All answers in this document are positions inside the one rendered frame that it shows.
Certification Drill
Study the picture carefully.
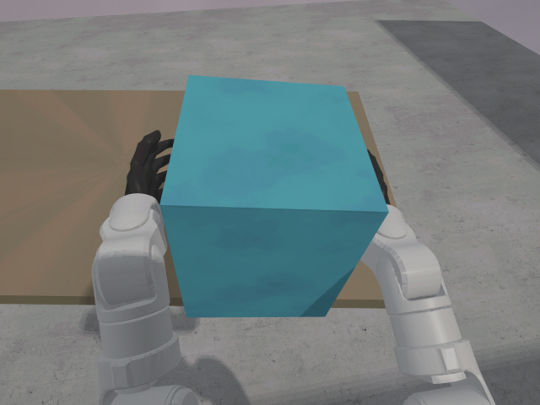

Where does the table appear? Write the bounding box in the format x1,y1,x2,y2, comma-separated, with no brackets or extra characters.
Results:
0,89,397,309

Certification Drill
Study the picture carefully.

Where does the robot left upper arm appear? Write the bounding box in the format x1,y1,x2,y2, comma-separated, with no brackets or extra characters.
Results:
111,385,198,405

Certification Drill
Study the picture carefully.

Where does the robot right upper arm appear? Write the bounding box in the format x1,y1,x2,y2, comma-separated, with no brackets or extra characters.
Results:
403,384,491,405

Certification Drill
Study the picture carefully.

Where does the robot right forearm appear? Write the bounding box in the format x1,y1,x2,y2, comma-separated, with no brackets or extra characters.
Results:
360,204,496,405

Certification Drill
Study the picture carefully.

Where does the left robot hand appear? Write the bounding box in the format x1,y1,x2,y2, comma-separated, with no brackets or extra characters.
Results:
125,130,175,204

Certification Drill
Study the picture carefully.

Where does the robot left forearm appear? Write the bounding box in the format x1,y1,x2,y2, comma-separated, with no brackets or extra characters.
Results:
91,193,181,405

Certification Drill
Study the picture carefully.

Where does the right robot hand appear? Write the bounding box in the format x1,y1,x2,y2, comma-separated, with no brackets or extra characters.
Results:
367,149,391,205

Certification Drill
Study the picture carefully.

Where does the carton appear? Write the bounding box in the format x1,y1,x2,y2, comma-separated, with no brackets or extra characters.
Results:
159,75,389,318

